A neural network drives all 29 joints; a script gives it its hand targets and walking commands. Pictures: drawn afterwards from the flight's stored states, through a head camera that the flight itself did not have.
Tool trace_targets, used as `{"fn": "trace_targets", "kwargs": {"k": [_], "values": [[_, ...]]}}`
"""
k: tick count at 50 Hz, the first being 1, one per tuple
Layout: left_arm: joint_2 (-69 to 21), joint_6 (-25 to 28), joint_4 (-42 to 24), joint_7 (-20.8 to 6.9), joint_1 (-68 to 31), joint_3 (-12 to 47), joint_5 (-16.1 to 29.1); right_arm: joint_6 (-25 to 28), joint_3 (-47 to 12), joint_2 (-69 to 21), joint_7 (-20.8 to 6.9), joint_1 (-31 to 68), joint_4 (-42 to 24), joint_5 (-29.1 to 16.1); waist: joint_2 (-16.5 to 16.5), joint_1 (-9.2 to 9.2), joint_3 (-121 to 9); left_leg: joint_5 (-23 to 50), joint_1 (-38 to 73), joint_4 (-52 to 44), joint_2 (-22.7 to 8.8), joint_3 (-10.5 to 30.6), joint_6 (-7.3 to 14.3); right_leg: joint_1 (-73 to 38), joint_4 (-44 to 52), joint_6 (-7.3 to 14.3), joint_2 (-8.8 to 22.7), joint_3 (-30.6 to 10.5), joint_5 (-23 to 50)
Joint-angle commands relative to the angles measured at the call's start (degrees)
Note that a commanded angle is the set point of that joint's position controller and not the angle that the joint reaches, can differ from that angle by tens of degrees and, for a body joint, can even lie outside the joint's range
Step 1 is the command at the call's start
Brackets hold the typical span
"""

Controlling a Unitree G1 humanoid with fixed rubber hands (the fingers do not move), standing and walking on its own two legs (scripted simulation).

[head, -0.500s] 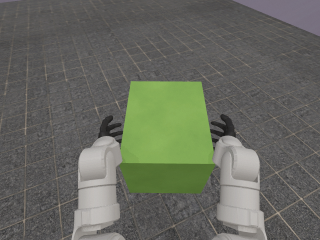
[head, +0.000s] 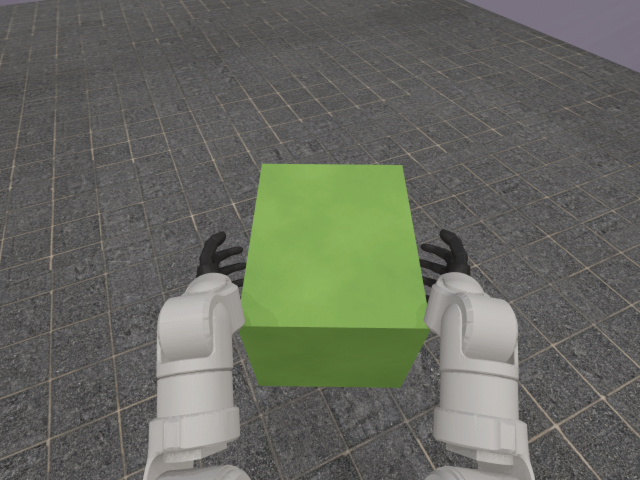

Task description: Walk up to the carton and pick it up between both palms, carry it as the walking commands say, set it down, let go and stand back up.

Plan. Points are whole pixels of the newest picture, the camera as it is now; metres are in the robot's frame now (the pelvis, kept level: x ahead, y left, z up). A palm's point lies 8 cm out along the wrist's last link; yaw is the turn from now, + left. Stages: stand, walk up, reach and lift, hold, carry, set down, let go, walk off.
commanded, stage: hold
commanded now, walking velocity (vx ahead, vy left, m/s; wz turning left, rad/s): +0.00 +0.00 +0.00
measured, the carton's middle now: (330, 275) +0.42 +0.01 +0.03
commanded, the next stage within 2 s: set down in 0.12 s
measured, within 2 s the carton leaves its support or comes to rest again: neither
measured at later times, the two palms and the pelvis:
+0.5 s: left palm (237, 318) +0.32 +0.12 +0.06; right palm (477, 370) +0.27 -0.16 +0.04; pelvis -0.01 +0.01 +0.01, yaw -7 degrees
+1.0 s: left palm (260, 350) +0.34 +0.11 -0.06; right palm (457, 359) +0.33 -0.18 -0.05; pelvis -0.01 +0.02 -0.02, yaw -6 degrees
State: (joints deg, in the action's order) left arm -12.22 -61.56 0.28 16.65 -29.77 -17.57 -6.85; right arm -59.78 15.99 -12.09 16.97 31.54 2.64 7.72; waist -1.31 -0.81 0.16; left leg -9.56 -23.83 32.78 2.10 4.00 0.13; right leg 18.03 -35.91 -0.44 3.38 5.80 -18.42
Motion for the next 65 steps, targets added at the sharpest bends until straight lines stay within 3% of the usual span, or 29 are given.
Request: {"fn": "trace_targets", "kwargs": {"k": [1,2,3,4,6,7,8,9,12,13,16,18,20,22,24,26,30,31,33,35,37,38,42,44,48,54,56,61,65], "values": [[-32.26,6.01,22.06,-17.9,-28.1,19.18,-1.42,3.1,-15.11,-30.62,-16.23,21.29,21.83,3.73,1.54,13.02,-5.74,-0.6,16.98,-13.42,3.63,4.39,2.17,-8.21,17.95,1.5,-6.39,-8.66,8.57],[-31.05,9.88,42.16,-19.83,-7.99,20.21,-2.53,7.01,-5.44,-30.59,-17.58,1.19,41.93,8.83,4.78,14.19,-7.25,2.4,18.86,-14.2,2.94,4.86,2.44,-10.68,16.79,1.01,-6.49,-8.43,12.9],[-33.17,15.4,35.79,-21.33,-0.74,25.79,0.3,12.8,-10.83,-33.41,-18.25,-8.28,37.2,5.67,5.3,12.32,-15.31,10.02,21.87,-13.83,2.41,4.43,2.11,-12.77,14.98,0.64,-6.99,-9.04,19.14],[-37.34,18.89,29.85,-23.17,-0.79,31.18,2.76,16.94,-16.54,-37.24,-19.56,-6.02,29.47,3.36,6.13,10.73,-22.46,18.98,24.58,-13.02,1.79,4.49,1.53,-12.5,13.72,-0.06,-7.73,-9.42,25.41],[-48.22,22.44,9.52,-27.18,-13.17,44.95,11.71,20.93,-30.71,-49.33,-23.06,5.23,9.59,-3.92,6.3,9.5,-36.73,32.35,27.86,-9.47,2.19,4.28,0.24,-13.27,12.45,-1.55,-8.82,-10.48,35.47],[-58.02,24.28,0.8,-27.77,-19.47,50.72,13.87,23.03,-36.91,-62.73,-24.74,13.27,-1.02,-6.77,5.9,6.09,-44.48,39.86,30.3,-4.66,1.62,5.06,1.13,-19.87,7.84,0.11,-9.51,-9.75,44.68],[-60.61,25.53,-0.31,-28.13,-22.98,52.53,14.92,24.29,-38.54,-62.96,-25.17,15.78,-3.44,-8.31,4.22,7.32,-46.72,42.35,31.22,-3.52,1.65,5.16,0.71,-19.85,7.95,0.31,-8.75,-10.47,46.55],[-60.56,27.35,1.06,-27.96,-23.67,51.77,14.48,25.15,-38.55,-60.76,-25.52,17.23,-3.12,-8.02,3.57,8.01,-46.29,38.22,31.94,-3.74,1.24,4.48,0.89,-17.05,9.33,0.34,-8.48,-10.25,40.16],[-56.04,31.01,-3.26,-27.11,-33.17,45.88,12.68,25.79,-44.48,-59.47,-29.04,29.54,-3.4,-12.93,6.95,1.37,-38.82,16.41,29.02,-4.49,1.95,2.03,2.06,-8.8,11.81,-0.2,-8.11,-9.93,19.23],[-54.99,31.07,1.77,-26.88,-32.23,41.8,10.78,25.48,-44.6,-59.12,-29.87,31.26,0.74,-13.65,8.62,-1.1,-31.41,8.58,25.8,-4.83,2.14,1.28,2.37,-5.08,12.72,-0.21,-7.46,-10.49,11.2],[-51.54,29.67,17.34,-26.89,-28.8,30.08,2.94,24.56,-35.32,-56.68,-32.02,27.57,18.31,-9.09,8.54,-3.7,-15.26,-7.5,26.85,-5.54,3.3,-0.07,2.23,6.27,16.6,2.6,-5.25,-12.18,-10.58],[-48.35,28.03,26.54,-28.04,-28.65,22.54,-1.66,24.49,-25.49,-54.33,-32.64,26.5,29.55,-4.37,7.85,-1.84,-7.49,-15.66,29.68,-5.27,4.48,-0.72,2.01,14.21,18.98,4.43,-4.08,-13.0,-21.67],[-46.42,26.23,34.71,-29.1,-27.8,16.21,-5.29,25.68,-18.02,-52.76,-32.72,27.15,36.23,-0.28,6.85,-1.14,-2.34,-20.71,28.92,-4.63,5.05,-0.73,1.82,17.31,19.75,5.69,-3.74,-13.77,-26.9],[-45.37,25.18,40.92,-30.07,-27.48,12.62,-8.2,27.74,-12.33,-49.79,-32.01,30.94,37.52,3.59,6.01,-0.5,-0.26,-21.38,26.2,-4.01,4.67,-1.05,1.25,16.6,18.88,5.74,-3.76,-13.32,-25.93],[-45.85,25.4,44.48,-30.78,-26.09,12.08,-9.33,29.66,-9.03,-46.05,-30.95,34.76,33.59,7.14,5.23,1.28,0.75,-18.36,19.9,-5.09,2.74,-0.59,1.05,12.31,14.93,3.8,-5.25,-10.2,-17.51],[-48.34,27.32,44.76,-30.6,-24.47,14.27,-8.18,31.76,-9.02,-41.72,-29.88,37.33,26.78,8.31,1.99,2.91,-0.69,-12.26,12.72,-6.28,1.02,0.05,0.42,6.31,10.12,2.43,-7.63,-7.97,-6.92],[-56.59,33.44,35.92,-29.2,-31.0,24.14,-2.12,37.88,-15.15,-40.95,-29.93,43.68,19.75,2.83,-2.43,3.99,-12.8,-9.41,12.84,-4.24,-0.63,3.42,-1.71,5.07,4.82,3.81,-9.12,-8.23,0.48],[-58.24,34.96,34.04,-28.58,-34.73,25.72,-0.92,39.06,-15.87,-41.53,-30.45,46.07,20.92,1.69,-3.34,4.28,-16.85,-14.15,13.06,-4.38,-1.39,5.06,-1.64,5.8,2.61,3.74,-9.78,-7.83,-0.62],[-57.38,37.37,32.91,-27.07,-46.2,25.65,0.33,40.54,-13.85,-41.97,-31.78,53.38,29.18,1.77,-5.3,4.88,-18.83,-33.0,11.14,-5.07,-3.02,8.93,-1.27,11.92,-3.0,3.2,-10.94,-6.33,-8.25],[-57.15,39.0,31.9,-24.19,-46.47,25.92,-0.07,41.42,-11.9,-41.45,-33.3,50.65,35.34,3.29,-6.44,4.02,-19.53,-37.26,11.05,-5.87,-3.94,11.41,-1.98,16.9,-7.02,2.46,-11.68,-5.6,-6.75],[-56.93,40.31,29.27,-21.75,-45.42,27.46,-0.33,42.05,-9.83,-41.61,-34.18,43.55,39.74,5.1,-6.95,4.87,-22.41,-30.95,15.09,-5.27,-4.64,12.6,-3.08,18.3,-7.32,1.98,-11.13,-6.22,-1.84],[-56.89,40.66,28.95,-21.29,-43.52,27.79,-0.56,42.23,-9.4,-42.17,-34.44,39.78,41.22,5.96,-5.23,5.72,-24.3,-25.98,16.61,-4.35,-4.48,12.57,-3.12,17.82,-6.6,2.0,-10.98,-6.58,-0.19],[-52.08,42.28,27.02,-21.98,-45.22,25.35,-1.88,41.97,-4.44,-44.92,-34.56,32.4,47.93,9.24,-3.19,7.19,-25.16,-20.89,14.18,-2.09,-2.14,8.98,-2.22,16.91,-5.24,2.34,-10.3,-8.18,-0.31],[-49.99,43.26,27.45,-22.52,-43.2,22.87,-2.83,42.35,-4.4,-45.49,-34.29,29.77,49.16,10.32,-2.31,5.38,-22.28,-14.48,9.86,-0.15,-0.3,5.6,-1.91,17.72,-3.83,2.73,-9.86,-9.12,-0.1],[-47.95,46.59,29.16,-24.42,-36.33,22.59,-3.12,45.41,-10.42,-47.77,-32.56,26.85,43.49,8.94,1.14,2.83,-25.11,3.08,6.51,6.34,2.09,0.94,-0.9,20.75,-3.07,2.57,-8.73,-10.63,6.84],[-45.25,53.31,25.15,-26.26,-28.31,28.1,-1.51,50.36,-23.47,-54.96,-29.04,18.36,37.81,4.48,5.89,-0.44,-45.19,26.02,0.09,14.25,3.58,0.82,0.94,15.5,-9.43,0.5,-9.23,-12.06,34.63],[-44.39,54.96,23.01,-25.92,-26.18,30.42,-1.5,51.25,-27.01,-55.94,-28.46,15.41,37.87,2.75,5.55,-0.87,-51.04,32.02,-1.23,16.12,3.76,1.31,0.95,16.41,-11.53,0.21,-9.86,-12.39,41.37],[-41.76,57.18,19.22,-24.75,-25.9,34.94,-0.73,52.89,-32.7,-51.91,-27.56,17.32,34.58,-0.67,2.98,-1.6,-61.83,41.16,2.67,21.18,3.13,3.1,0.19,27.33,-14.93,-0.55,-11.84,-11.42,39.45],[-43.38,57.03,19.25,-23.94,-26.95,36.91,0.86,53.39,-36.4,-48.38,-26.69,21.79,30.09,-2.07,2.75,-1.37,-69.7,41.31,2.12,24.8,3.3,2.86,-0.71,31.64,-18.22,-0.83,-12.6,-10.36,35.26]]}}
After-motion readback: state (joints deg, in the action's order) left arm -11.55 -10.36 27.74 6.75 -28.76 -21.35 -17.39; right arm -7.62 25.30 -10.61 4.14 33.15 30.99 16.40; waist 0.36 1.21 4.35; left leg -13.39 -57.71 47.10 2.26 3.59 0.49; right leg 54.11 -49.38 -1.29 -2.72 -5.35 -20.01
